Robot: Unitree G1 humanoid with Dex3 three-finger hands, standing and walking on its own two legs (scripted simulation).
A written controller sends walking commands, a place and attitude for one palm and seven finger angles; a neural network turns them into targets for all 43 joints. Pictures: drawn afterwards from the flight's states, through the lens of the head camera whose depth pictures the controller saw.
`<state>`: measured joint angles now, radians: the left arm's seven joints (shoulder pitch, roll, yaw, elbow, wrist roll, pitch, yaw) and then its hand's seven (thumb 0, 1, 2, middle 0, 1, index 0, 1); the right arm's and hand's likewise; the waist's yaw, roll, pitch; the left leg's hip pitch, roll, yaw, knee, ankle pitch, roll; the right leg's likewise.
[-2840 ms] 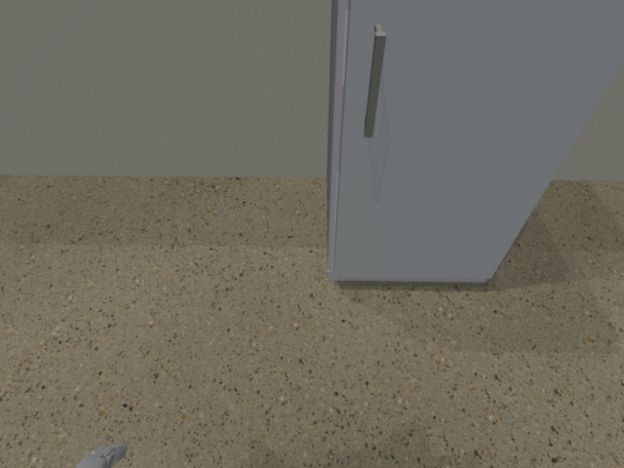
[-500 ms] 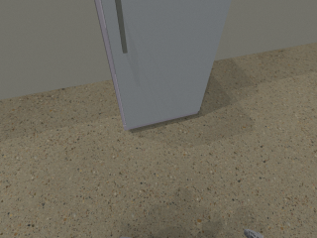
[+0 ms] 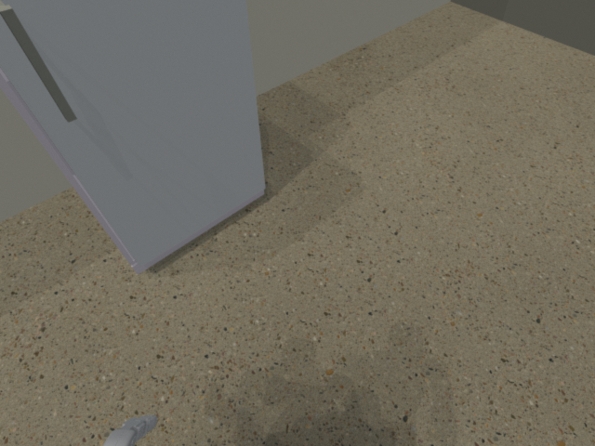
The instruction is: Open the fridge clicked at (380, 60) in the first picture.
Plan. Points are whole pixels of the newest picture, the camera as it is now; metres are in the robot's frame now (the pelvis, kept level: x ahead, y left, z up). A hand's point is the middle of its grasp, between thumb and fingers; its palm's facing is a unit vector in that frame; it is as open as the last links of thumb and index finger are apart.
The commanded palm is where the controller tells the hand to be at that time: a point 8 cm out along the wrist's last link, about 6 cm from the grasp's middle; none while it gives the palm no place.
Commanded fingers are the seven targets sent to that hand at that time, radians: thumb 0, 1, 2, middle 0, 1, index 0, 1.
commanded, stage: walk to a spot facing it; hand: left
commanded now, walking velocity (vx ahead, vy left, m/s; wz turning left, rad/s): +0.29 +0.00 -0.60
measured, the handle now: (38, 65) +0.74 +0.52 +0.09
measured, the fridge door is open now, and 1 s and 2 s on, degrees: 0 0 0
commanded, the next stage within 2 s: turn to face it in 0.80 s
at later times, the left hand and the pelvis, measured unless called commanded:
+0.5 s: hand (164, 414) +0.19 +0.22 -0.17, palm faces -0.24 -0.96 -0.18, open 7.4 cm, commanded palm none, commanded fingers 0.00 0.90 0.90 -0.20 -0.30 -0.20 -0.30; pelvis +0.11 +0.03 +0.01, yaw -18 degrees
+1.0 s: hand (309, 256) +0.48 -0.01 -0.16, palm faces -0.58 -0.79 -0.21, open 7.3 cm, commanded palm none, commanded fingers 0.00 0.90 0.90 -0.20 -0.30 -0.20 -0.30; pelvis +0.26 -0.08 -0.01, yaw -34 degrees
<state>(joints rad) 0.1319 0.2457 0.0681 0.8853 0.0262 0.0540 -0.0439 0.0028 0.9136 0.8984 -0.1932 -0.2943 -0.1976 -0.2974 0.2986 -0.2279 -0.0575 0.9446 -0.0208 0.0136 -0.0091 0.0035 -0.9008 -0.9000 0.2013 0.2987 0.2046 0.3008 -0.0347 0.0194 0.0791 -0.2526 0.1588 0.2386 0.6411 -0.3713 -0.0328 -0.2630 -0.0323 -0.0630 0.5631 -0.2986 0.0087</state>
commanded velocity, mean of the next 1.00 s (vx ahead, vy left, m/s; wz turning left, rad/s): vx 0.21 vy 0.00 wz -0.44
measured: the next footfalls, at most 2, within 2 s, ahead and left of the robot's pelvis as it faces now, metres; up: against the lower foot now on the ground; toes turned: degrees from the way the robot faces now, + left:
left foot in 0.36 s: +0.18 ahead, +0.12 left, +0.00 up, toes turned -5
right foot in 0.86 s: +0.30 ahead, -0.21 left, +0.00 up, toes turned -39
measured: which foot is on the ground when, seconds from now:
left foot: down 0.00-0.00, up 0.02-0.34, down 0.36-0.86, up 0.88-1.00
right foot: down 0.00-0.38, up 0.40-0.84, down 0.86-1.00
